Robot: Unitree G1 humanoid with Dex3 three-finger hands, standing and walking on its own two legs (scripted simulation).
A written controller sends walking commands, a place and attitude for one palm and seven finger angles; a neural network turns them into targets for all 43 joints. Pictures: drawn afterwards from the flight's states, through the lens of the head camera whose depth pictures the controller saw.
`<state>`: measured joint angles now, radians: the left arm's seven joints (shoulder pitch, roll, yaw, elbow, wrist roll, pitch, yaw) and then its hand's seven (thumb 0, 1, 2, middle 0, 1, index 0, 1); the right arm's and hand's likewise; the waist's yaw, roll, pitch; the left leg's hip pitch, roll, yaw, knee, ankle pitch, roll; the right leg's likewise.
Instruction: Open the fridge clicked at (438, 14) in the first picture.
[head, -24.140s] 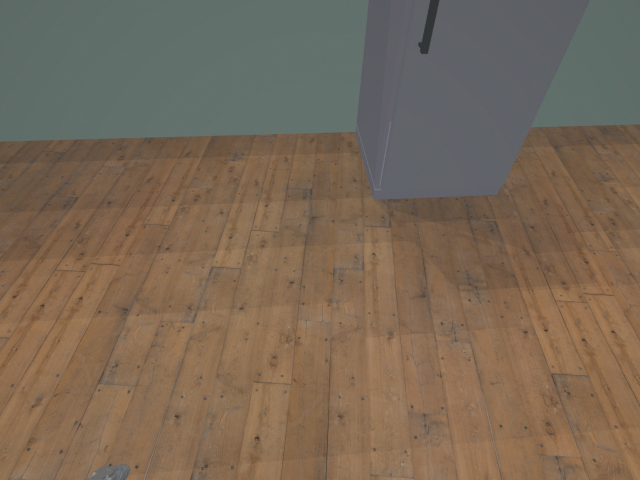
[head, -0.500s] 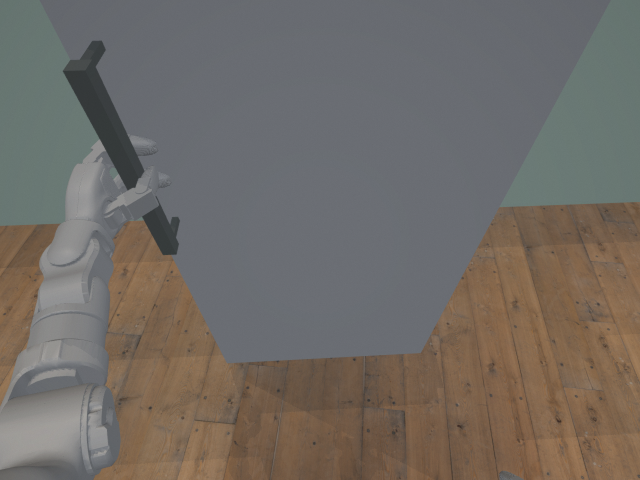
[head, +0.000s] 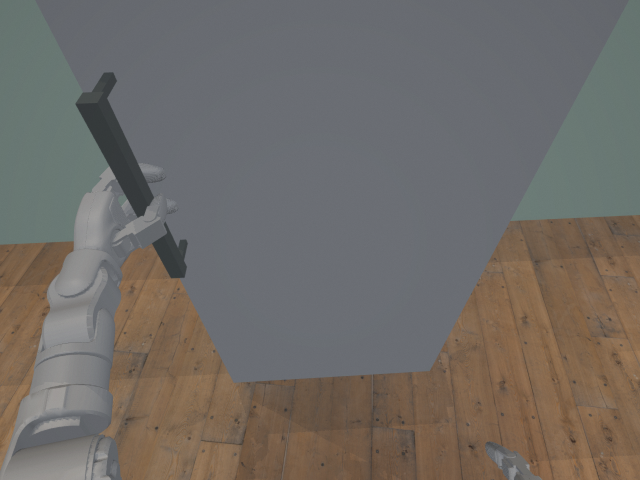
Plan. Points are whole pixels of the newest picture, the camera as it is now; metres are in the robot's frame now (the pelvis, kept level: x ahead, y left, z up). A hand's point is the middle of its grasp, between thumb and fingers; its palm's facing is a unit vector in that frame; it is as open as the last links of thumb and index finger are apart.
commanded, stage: pull the door a little, standing still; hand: left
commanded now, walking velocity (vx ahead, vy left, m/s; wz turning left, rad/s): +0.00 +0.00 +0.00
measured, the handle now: (148, 193) +0.45 +0.24 +0.12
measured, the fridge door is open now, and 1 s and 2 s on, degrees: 0 20 50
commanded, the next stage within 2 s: walk backward, drawing the door open in 0.20 s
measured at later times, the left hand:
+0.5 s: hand (153, 285) +0.31 +0.20 +0.12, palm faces +0.10 -0.96 -0.25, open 6.2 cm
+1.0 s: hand (176, 360) +0.22 +0.15 +0.12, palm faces +0.31 -0.93 -0.18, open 6.3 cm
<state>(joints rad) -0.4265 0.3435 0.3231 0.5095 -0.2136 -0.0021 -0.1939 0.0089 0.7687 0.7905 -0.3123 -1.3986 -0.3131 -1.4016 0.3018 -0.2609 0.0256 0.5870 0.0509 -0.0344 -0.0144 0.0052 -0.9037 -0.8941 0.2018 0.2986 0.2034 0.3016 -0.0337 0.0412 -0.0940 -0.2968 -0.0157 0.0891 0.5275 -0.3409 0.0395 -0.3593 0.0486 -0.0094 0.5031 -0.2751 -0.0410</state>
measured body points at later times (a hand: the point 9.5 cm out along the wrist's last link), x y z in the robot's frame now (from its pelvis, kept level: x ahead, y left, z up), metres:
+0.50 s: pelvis +0.05 +0.03 +0.00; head +0.06 +0.01 +0.45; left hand +0.30 +0.25 +0.13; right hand +0.22 -0.23 -0.08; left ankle -0.06 +0.11 -0.72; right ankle -0.01 -0.07 -0.72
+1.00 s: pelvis +0.02 -0.04 -0.03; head +0.03 -0.04 +0.42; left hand +0.20 +0.20 +0.13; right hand +0.25 -0.22 -0.10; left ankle +0.03 +0.11 -0.74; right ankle +0.11 -0.06 -0.73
